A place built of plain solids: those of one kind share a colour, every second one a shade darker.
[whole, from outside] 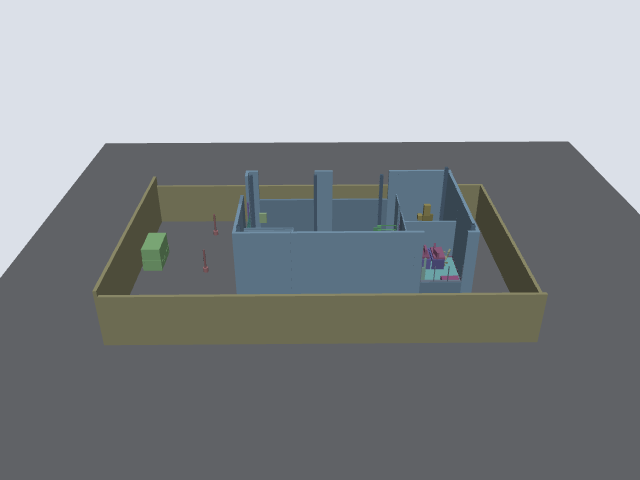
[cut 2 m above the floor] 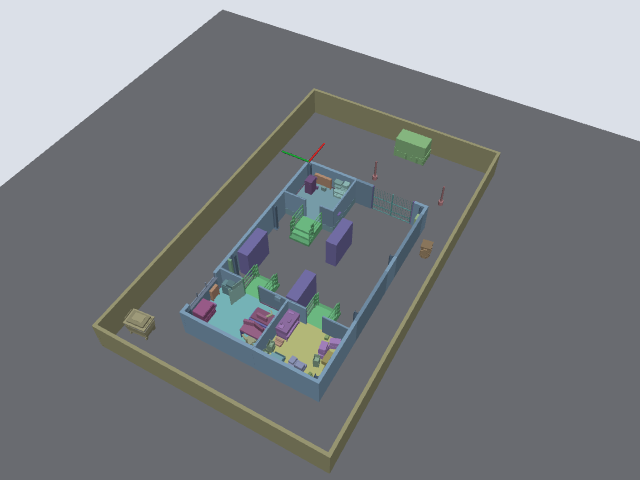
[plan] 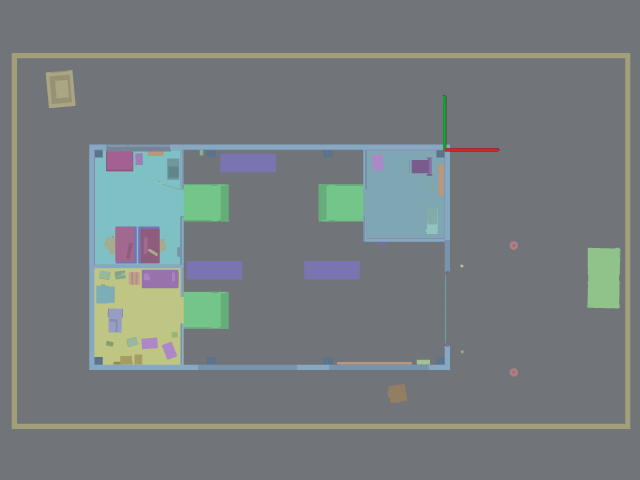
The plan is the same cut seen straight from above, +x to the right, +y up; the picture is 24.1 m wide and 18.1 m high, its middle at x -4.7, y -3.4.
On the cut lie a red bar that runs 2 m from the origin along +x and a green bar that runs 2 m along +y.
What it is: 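A works' own stores building on a factory's ground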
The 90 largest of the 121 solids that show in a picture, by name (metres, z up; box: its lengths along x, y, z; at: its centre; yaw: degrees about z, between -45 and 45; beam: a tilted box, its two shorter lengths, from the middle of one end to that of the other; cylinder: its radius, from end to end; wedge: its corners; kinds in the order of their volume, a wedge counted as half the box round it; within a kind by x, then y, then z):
{
 "yard_bound_1": {"box": [0.2, 14.18, 2.86], "at": [-16.22, -3.44, 1.38]},
 "yard_bound_2": {"box": [23.33, 0.2, 2.86], "at": [-4.66, -10.43, 1.38]},
 "yard_bound_3": {"box": [23.33, 0.2, 3.18], "at": [-4.66, 3.55, 1.54]},
 "yard_bound_4": {"box": [0.2, 14.18, 3.56], "at": [6.9, -3.44, 1.73]},
 "wall_1": {"box": [0.2, 3.9, 4.95], "at": [-13.3, -6.35, 2.42]},
 "wall_2": {"box": [0.2, 4.6, 4.95], "at": [-13.3, -2.1, 2.42]},
 "wall_3": {"box": [0.66, 0.2, 4.95], "at": [-13.07, 0.1, 2.42]},
 "wall_4": {"box": [3.5, 0.2, 4.95], "at": [-11.65, -8.2, 2.42]},
 "wall_5": {"box": [3.3, 0.06, 3.16], "at": [-11.55, -4.43, 1.53]},
 "wall_6": {"box": [3.3, 0.06, 3.16], "at": [-11.55, -4.37, 1.53]},
 "wall_7": {"box": [2.41, 0.2, 1.66], "at": [-11.55, 0.1, 0.78]},
 "wall_8": {"box": [0.46, 0.2, 4.95], "at": [-10.12, 0.1, 2.42]},
 "wall_9": {"box": [0.06, 1.55, 3.16], "at": [-9.93, -7.33, 1.53]},
 "wall_10": {"box": [0.06, 1.15, 3.16], "at": [-9.93, -4.97, 1.53]},
 "wall_11": {"box": [0.06, 1.85, 3.16], "at": [-9.93, -3.47, 1.53]},
 "wall_12": {"box": [0.06, 1.46, 3.16], "at": [-9.93, -0.73, 1.53]},
 "wall_13": {"box": [0.06, 1.55, 3.28], "at": [-9.87, -7.33, 1.59]},
 "wall_14": {"box": [0.06, 1.21, 3.28], "at": [-9.87, -4.95, 1.59]},
 "wall_15": {"box": [0.06, 1.92, 3.28], "at": [-9.87, -3.5, 1.59]},
 "wall_16": {"box": [0.06, 1.46, 3.28], "at": [-9.87, -0.73, 1.59]},
 "wall_17": {"box": [0.61, 0.2, 4.95], "at": [-9.6, -8.2, 2.42]},
 "wall_18": {"box": [3.76, 0.2, 2.85], "at": [-7.42, -8.2, 1.38]},
 "wall_19": {"box": [6.9, 0.2, 4.95], "at": [-6.45, 0.1, 2.42]},
 "wall_20": {"box": [1.21, 0.2, 4.95], "at": [-4.95, -8.2, 2.42]},
 "wall_21": {"box": [0.06, 0.96, 3.28], "at": [-3.03, -2.98, 1.59]},
 "wall_22": {"box": [0.06, 1.5, 3.28], "at": [-3.03, -0.75, 1.59]},
 "wall_23": {"box": [0.06, 0.9, 3.16], "at": [-2.97, -2.95, 1.53]},
 "wall_24": {"box": [0.06, 1.5, 3.16], "at": [-2.97, -0.75, 1.53]},
 "wall_25": {"box": [3.76, 0.2, 2.85], "at": [-2.48, -8.2, 1.38]},
 "wall_26": {"box": [3.06, 0.06, 3.28], "at": [-1.53, -3.43, 1.59]},
 "wall_27": {"box": [3.0, 0.06, 3.16], "at": [-1.5, -3.37, 1.53]},
 "wall_28": {"box": [3.2, 0.2, 4.95], "at": [-1.4, 0.1, 2.42]},
 "wall_29": {"box": [0.81, 0.2, 4.95], "at": [-0.2, -8.2, 2.42]},
 "wall_30": {"box": [0.2, 0.91, 4.95], "at": [0.1, -7.85, 2.42]},
 "wall_31": {"box": [0.2, 1.21, 4.95], "at": [0.1, -4.0, 2.42]},
 "wall_32": {"box": [0.2, 3.6, 4.95], "at": [0.1, -1.6, 2.42]},
 "longspan_1": {"box": [2.1, 0.7, 2.14], "at": [-8.69, -4.54, 1.02]},
 "longspan_2": {"box": [2.1, 0.7, 2.17], "at": [-7.41, -0.5, 1.03]},
 "longspan_3": {"box": [2.1, 0.7, 2.16], "at": [-4.25, -4.54, 1.03]},
 "raised_floor_office_1": {"box": [3.43, 4.53, 0.56], "at": [-11.55, -2.2, 0.23]},
 "raised_floor_crib_1": {"box": [3.43, 3.83, 0.56], "at": [-11.55, -6.25, 0.23]},
 "raised_floor_oils_1": {"box": [3.13, 3.53, 0.56], "at": [-1.5, -1.7, 0.23]},
 "beyond_pallets_1": {"box": [1.16, 2.18, 1.6], "at": [5.99, -4.83, 0.74], "yaw": -0.1},
 "beyond_pallets_2": {"box": [1.2, 0.13, 0.83], "at": [5.99, -3.78, 0.36], "yaw": -0.7},
 "door_landing_1": {"box": [1.1, 1.4, 0.56], "at": [-9.29, -6.05, 0.23]},
 "door_landing_2": {"box": [1.1, 1.4, 0.56], "at": [-9.29, -2.0, 0.23]},
 "door_landing_3": {"box": [0.32, 1.4, 0.39], "at": [-8.6, -6.05, 0.14]},
 "door_landing_4": {"box": [0.32, 1.4, 0.39], "at": [-8.6, -2.0, 0.14]},
 "door_landing_5": {"box": [0.32, 1.4, 0.22], "at": [-8.3, -6.05, 0.06]},
 "door_landing_6": {"box": [0.32, 1.4, 0.22], "at": [-8.3, -2.0, 0.06]},
 "door_landing_7": {"box": [0.32, 1.4, 0.22], "at": [-4.6, -2.0, 0.06]},
 "door_landing_8": {"box": [0.32, 1.4, 0.39], "at": [-4.3, -2.0, 0.14]},
 "door_landing_9": {"box": [1.1, 1.4, 0.56], "at": [-3.61, -2.0, 0.23]},
 "plan_chest_small_1": {"box": [1.02, 0.73, 0.4], "at": [-12.26, -0.43, 1.21]},
 "plan_chest_small_2": {"box": [0.97, 0.69, 0.98], "at": [-12.25, -0.41, 0.95]},
 "radiator_1": {"box": [0.6, 0.19, 0.76], "at": [-10.9, -0.14, 1.0]},
 "radiator_2": {"box": [2.82, 0.1, 0.36], "at": [-2.65, -8.05, 0.13]},
 "radiator_3": {"box": [0.19, 1.2, 0.76], "at": [-0.14, -1.14, 1.0]},
 "beyond_waste_container_1": {"box": [0.77, 1.05, 0.19], "at": [-14.48, 2.28, 1.17], "yaw": 5.3},
 "beyond_waste_container_2": {"box": [1.02, 1.36, 0.09], "at": [-14.48, 2.29, 1.09], "yaw": 5.3},
 "beyond_waste_container_3": {"box": [0.47, 0.66, 0.22], "at": [-14.43, 2.29, 1.18], "yaw": 5.3},
 "printer_stand_1": {"box": [0.45, 0.81, 0.77], "at": [-10.23, -0.73, 0.84]},
 "printer_stand_2": {"box": [0.4, 0.78, 0.1], "at": [-10.23, -0.73, 1.28]},
 "printer_stand_3": {"box": [0.38, 0.42, 0.27], "at": [-10.22, -0.84, 1.37]},
 "spill_kit_1": {"box": [0.62, 0.51, 1.12], "at": [-0.93, -0.63, 1.02]},
 "desk_load_drowned_1": {"box": [0.72, 1.3, 0.12], "at": [-12.06, -3.56, 1.3]},
 "desk_load_drowned_2": {"box": [0.14, 0.62, 0.46], "at": [-11.89, -3.82, 1.47], "yaw": -11.3},
 "desk_load_drowned_3": {"box": [0.14, 0.62, 0.46], "at": [-11.89, -3.2, 1.47], "yaw": 13.2},
 "desk_load_drowned_4": {"box": [0.14, 0.62, 0.46], "at": [-11.27, -3.61, 1.47], "yaw": -1.6},
 "desk_load_drowned_5": {"box": [0.72, 1.3, 0.12], "at": [-11.1, -3.62, 1.3]},
 "packing_desk_1": {"box": [1.39, 0.7, 0.29], "at": [-10.73, -4.88, 1.28]},
 "carton_1": {"box": [0.53, 0.37, 0.36], "at": [-11.12, -7.3, 1.07], "yaw": -0.9},
 "carton_2": {"box": [0.52, 0.36, 0.2], "at": [-11.12, -7.29, 1.35], "yaw": 10.3},
 "carton_3": {"box": [0.34, 0.56, 0.32], "at": [-10.38, -7.6, 0.92], "yaw": 21.7},
 "carton_4": {"box": [0.4, 0.6, 0.45], "at": [-2.52, -0.48, 0.69], "yaw": 5.2},
 "boiler_1": {"box": [0.72, 0.11, 1.24], "at": [-12.13, -8.04, 1.08]},
 "boiler_2": {"box": [0.44, 0.32, 0.78], "at": [-12.01, -7.94, 2.09]},
 "boiler_3": {"box": [0.3, 0.38, 0.36], "at": [-11.55, -7.91, 1.57]},
 "roll_cab_1": {"box": [0.46, 0.68, 0.67], "at": [-12.91, -5.46, 0.95]},
 "desk_panel_1": {"box": [0.8, 1.4, 0.07], "at": [-12.01, -3.59, 1.2]},
 "desk_panel_2": {"box": [0.8, 1.4, 0.07], "at": [-11.15, -3.59, 1.2]},
 "delivery_1": {"box": [0.5, 0.91, 0.3], "at": [-12.42, -6.44, 0.61], "yaw": -1.3},
 "downpipe_1": {"box": [0.14, 0.21, 3.05], "at": [-9.17, -0.11, 1.49]},
 "distribution_board_1": {"box": [0.5, 0.18, 0.7], "at": [-0.8, -8.01, 1.5]},
 "shelving_bay_1": {"box": [0.4, 0.36, 0.24], "at": [-0.46, -3.0, 1.78]},
 "shelving_bay_2": {"box": [0.36, 0.52, 0.13], "at": [-0.46, -2.44, 1.74]},
 "door_leaf_1": {"box": [0.99, 0.044, 1.23], "at": [-10.44, -1.36, 1.07], "yaw": -16.7},
 "beyond_tyres_1": {"box": [0.64, 0.64, 0.1], "at": [-1.77, -9.19, 0.92], "yaw": 8.2},
 "box_cardboard_1": {"box": [0.28, 0.44, 0.29], "at": [-11.52, -0.35, 0.61], "yaw": 2.5},
 "yard_canopy_post_1": {"cylinder": 0.16, "from": [2.61, -8.39, -0.01], "to": [2.61, -8.39, 0.29]}
}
